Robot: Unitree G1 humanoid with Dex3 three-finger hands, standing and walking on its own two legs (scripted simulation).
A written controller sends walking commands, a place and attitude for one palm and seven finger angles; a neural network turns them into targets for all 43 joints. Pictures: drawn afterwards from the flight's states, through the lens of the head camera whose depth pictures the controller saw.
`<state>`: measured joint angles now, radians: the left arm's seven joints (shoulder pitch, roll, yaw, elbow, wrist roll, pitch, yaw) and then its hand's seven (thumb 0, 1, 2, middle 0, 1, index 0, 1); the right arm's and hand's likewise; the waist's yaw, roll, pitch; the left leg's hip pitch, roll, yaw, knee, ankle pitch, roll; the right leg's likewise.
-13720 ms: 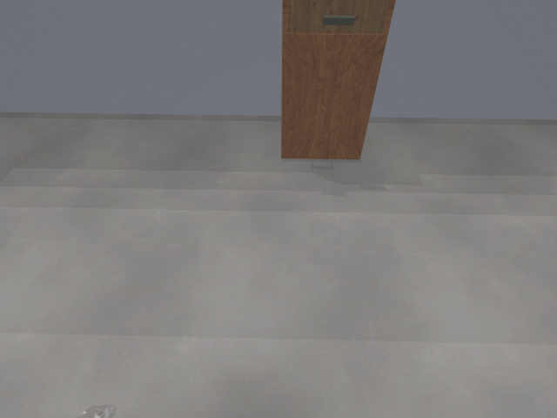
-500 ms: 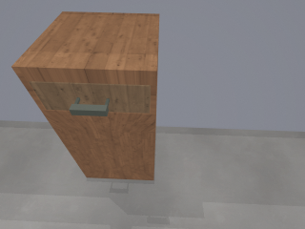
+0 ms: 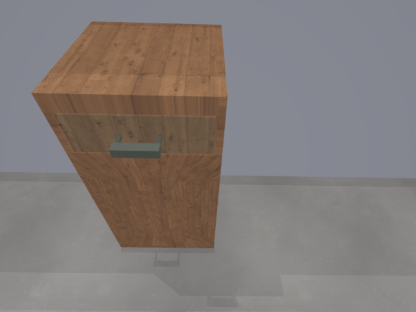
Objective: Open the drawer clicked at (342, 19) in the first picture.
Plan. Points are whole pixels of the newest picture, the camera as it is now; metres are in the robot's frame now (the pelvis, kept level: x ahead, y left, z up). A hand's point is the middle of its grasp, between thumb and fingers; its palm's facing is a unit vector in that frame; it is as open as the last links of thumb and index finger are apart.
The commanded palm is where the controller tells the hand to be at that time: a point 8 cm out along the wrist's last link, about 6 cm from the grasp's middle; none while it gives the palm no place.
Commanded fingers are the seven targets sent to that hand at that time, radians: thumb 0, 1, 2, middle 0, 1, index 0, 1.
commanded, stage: raise the hand with hooked fingers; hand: left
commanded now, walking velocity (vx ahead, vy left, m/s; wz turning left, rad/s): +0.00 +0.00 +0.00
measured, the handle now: (137, 144) +0.52 +0.22 +0.00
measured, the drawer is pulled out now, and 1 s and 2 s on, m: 0.00 0.00 0.00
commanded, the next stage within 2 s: move the hooked fingers above the handle in 1.92 s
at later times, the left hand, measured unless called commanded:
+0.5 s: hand out of the picture +0.14 +0.21 -0.06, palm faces -0.01 -0.12 -0.99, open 8.9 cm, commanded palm +0.15 +0.22 +0.01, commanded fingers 0.00 0.32 0.65 -0.24 -0.68 -0.24 -0.68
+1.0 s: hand (101, 242) +0.23 +0.21 +0.03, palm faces +0.08 -0.10 -0.99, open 11.8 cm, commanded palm +0.21 +0.22 +0.09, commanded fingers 0.00 -0.27 0.40 -0.28 -1.05 -0.28 -1.05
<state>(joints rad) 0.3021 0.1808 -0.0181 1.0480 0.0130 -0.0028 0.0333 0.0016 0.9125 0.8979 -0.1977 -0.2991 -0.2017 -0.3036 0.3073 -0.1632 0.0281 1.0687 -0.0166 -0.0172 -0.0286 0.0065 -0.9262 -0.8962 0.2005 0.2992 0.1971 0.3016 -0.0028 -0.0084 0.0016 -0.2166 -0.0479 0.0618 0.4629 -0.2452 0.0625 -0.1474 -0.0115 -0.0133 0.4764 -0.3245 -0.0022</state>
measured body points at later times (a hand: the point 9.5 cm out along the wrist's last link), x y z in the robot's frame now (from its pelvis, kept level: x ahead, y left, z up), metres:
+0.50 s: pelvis -0.03 -0.03 -0.05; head -0.01 -0.04 +0.40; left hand +0.13 +0.21 -0.01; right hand +0.23 -0.26 -0.10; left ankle +0.00 +0.08 -0.74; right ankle -0.04 -0.12 -0.74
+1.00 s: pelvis -0.01 -0.03 -0.02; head +0.02 -0.07 +0.43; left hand +0.22 +0.21 +0.08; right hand +0.17 -0.27 -0.14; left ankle +0.00 +0.08 -0.74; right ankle -0.04 -0.12 -0.74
